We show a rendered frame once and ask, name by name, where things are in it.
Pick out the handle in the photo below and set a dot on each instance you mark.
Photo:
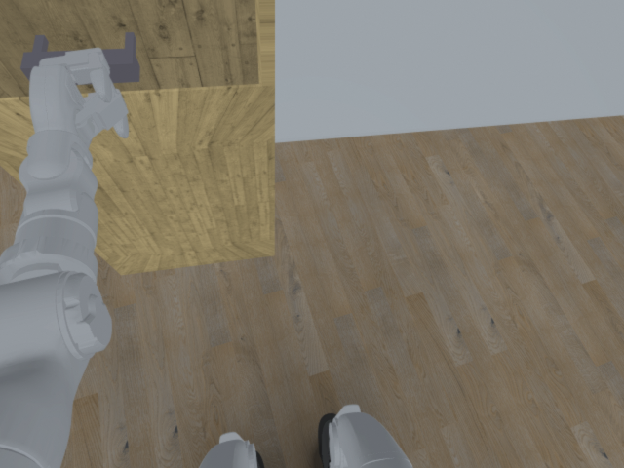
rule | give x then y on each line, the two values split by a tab
123	63

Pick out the robot left forearm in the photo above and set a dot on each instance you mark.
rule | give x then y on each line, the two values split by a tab
58	226

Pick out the robot right shin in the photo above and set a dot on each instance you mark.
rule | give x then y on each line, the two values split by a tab
345	409

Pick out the robot left thigh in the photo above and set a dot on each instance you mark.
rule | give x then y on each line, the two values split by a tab
231	454

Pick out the drawer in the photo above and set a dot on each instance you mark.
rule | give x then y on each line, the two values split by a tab
179	43

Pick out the cabinet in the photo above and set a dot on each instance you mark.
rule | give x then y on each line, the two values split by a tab
194	182

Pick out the left robot upper arm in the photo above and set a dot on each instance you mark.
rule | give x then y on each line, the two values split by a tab
50	327

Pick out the robot left hand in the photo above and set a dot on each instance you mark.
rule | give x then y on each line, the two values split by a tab
56	103

